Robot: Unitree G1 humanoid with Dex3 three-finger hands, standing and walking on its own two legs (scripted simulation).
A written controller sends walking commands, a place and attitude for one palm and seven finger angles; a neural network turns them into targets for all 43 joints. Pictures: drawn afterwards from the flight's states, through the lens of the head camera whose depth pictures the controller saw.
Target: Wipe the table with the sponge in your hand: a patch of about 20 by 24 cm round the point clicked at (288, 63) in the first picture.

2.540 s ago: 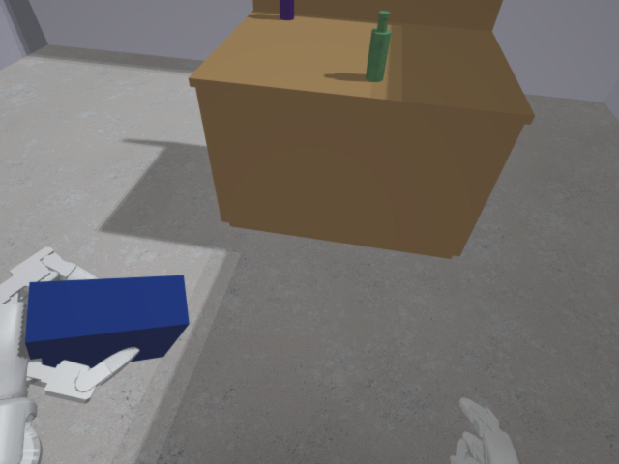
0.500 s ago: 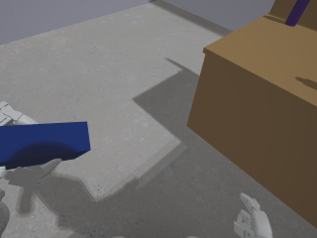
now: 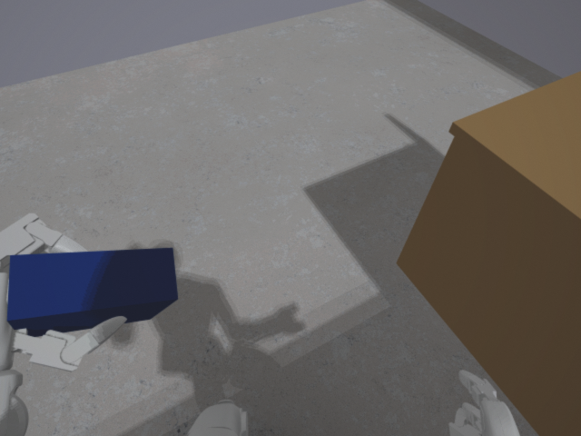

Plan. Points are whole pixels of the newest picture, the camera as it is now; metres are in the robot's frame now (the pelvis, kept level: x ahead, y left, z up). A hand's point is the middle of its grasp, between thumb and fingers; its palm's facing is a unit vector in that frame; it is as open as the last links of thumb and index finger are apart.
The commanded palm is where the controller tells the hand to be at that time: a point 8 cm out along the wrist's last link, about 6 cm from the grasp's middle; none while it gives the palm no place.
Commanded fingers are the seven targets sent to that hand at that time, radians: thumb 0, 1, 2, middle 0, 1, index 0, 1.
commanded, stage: walk to a spot facing it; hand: left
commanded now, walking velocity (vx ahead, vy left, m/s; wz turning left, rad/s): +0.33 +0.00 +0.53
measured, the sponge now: (118, 291) +0.23 +0.19 +0.15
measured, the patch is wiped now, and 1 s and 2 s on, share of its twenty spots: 0.00 0.00 0.00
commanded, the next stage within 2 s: none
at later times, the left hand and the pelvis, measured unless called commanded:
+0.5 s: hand (75, 240) +0.27 +0.24 +0.17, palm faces +0.62 -0.63 -0.47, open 9.4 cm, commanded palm +0.22 +0.27 +0.17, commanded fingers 0.00 0.10 1.30 -1.20 -1.60 -1.20 -1.60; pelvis +0.13 -0.04 -0.02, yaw +15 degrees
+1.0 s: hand (52, 252) +0.25 +0.25 +0.18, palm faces +0.70 -0.53 -0.48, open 9.4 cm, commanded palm +0.18 +0.27 +0.17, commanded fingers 0.00 0.10 1.30 -1.20 -1.60 -1.20 -1.60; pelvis +0.18 -0.05 -0.01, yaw +31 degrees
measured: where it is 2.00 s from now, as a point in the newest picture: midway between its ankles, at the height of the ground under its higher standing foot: outside the picture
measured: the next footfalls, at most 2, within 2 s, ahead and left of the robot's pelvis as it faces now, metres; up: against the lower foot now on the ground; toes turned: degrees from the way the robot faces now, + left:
left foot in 0.12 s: +0.13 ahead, +0.15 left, +0.00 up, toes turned +11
right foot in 0.40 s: +0.23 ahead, -0.14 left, +0.00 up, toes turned +0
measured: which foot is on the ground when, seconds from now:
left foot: up 0.00-0.10, down 0.12-0.40, up 0.42-0.74, down 0.76-1.00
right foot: down 0.00-0.10, up 0.12-0.38, down 0.40-0.76, up 0.78-1.00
